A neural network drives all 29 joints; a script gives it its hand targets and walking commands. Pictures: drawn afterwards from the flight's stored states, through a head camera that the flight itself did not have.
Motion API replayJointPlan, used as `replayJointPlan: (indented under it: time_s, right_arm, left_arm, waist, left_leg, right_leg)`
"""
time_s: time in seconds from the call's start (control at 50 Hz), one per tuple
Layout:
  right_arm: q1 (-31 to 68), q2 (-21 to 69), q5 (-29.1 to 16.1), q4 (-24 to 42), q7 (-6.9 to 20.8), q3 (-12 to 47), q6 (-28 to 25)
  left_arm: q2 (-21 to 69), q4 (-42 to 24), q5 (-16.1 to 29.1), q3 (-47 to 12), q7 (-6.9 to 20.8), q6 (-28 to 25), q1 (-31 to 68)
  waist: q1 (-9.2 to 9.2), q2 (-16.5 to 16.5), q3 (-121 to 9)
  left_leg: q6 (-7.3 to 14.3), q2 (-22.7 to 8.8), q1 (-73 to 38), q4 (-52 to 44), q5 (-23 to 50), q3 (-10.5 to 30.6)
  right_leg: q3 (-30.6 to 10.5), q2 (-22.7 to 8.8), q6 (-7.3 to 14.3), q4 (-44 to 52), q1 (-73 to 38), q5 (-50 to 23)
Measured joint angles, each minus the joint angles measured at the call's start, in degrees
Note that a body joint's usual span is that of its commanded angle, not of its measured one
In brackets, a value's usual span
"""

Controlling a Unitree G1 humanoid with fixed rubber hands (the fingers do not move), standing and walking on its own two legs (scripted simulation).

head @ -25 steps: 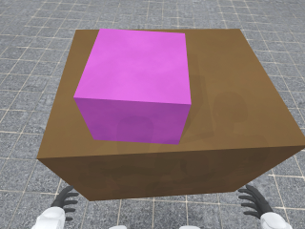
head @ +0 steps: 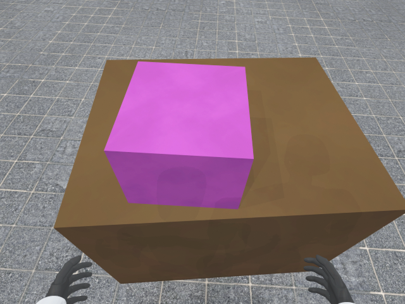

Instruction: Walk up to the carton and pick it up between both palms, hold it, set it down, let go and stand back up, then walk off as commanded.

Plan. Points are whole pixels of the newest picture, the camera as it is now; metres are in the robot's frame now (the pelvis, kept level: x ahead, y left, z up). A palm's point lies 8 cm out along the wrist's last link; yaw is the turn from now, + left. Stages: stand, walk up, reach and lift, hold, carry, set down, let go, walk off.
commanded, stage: reach and lift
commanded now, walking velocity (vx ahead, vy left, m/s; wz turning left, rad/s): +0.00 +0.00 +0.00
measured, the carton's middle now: (187, 134) +0.51 +0.06 +0.00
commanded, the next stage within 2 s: none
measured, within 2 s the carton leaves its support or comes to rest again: neither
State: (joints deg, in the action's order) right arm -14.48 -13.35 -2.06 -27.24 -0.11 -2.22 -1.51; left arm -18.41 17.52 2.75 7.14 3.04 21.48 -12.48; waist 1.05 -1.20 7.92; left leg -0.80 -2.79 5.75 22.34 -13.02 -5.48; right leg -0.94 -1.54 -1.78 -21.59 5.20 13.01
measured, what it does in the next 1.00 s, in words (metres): stands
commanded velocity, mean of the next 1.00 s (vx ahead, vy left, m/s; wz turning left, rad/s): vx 0.00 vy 0.00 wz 0.00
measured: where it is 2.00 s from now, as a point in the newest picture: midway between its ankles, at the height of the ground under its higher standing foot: outside the picture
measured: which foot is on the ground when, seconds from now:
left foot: down 0.00-1.00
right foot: down 0.00-1.00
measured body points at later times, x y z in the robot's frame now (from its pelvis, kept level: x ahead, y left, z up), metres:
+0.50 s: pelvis -0.01 +0.01 +0.00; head +0.00 +0.02 +0.45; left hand +0.15 +0.29 -0.02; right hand +0.16 -0.21 -0.03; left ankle -0.01 +0.12 -0.74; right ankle -0.01 -0.14 -0.74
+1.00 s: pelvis +0.00 +0.01 +0.00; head +0.00 +0.02 +0.45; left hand +0.16 +0.29 +0.02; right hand +0.18 -0.18 +0.02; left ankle -0.01 +0.12 -0.74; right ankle -0.01 -0.14 -0.74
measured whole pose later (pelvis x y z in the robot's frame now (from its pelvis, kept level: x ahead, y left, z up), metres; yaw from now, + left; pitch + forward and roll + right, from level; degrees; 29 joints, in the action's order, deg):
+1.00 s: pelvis +0.00 +0.01 +0.00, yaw +2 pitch -5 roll -1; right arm -29.9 -3.9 -12.0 6.3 -11.4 1.4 -0.6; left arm -27.3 2.0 19.5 2.4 7.8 -2.6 -22.5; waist 4.1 -1.3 5.5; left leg -0.3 -2.1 4.0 21.7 -12.7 -3.5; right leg -0.2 -1.6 -2.1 -17.9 1.3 11.7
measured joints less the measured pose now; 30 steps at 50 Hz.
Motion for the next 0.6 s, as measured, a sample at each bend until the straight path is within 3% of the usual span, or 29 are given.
replayJointPlan:
  time_s: [0.16, 0.42, 0.6]
  right_arm:
    - [-3.2, 2.1, -1.2, 6.5, -1.6, -0.1, 0.7]
    - [-8.6, 4.6, -4.3, 17.8, -4.3, 0.6, 4.0]
    - [-11.5, 6.3, -6.1, 23.3, -6.3, 0.7, 3.5]
  left_arm:
    - [-0.3, -2.6, 3.4, -1.1, 0.1, -4.3, -2.5]
    - [-2.9, -7.8, 8.7, -1.7, 0.9, -9.5, -6.4]
    - [-4.6, -11.9, 11.3, -2.3, 1.7, -14.4, -9.2]
  waist:
    - [-0.13, 0.1, -0.7]
    - [1.04, 0.5, -2.1]
    - [1.97, 0.3, -2.4]
  left_leg:
    - [0.3, 0.5, -1.7, -2.0, 1.2, 0.0]
    - [0.7, 0.9, -2.7, -4.1, 2.4, -0.1]
    - [0.7, 0.9, -2.2, -3.4, 2.1, 0.5]
  right_leg:
    - [0.1, -0.4, -0.3, 2.1, -1.7, -1.2]
    - [0.0, -0.6, -0.5, 4.5, -3.0, -2.6]
    - [0.3, -0.6, -0.5, 4.6, -3.0, -2.6]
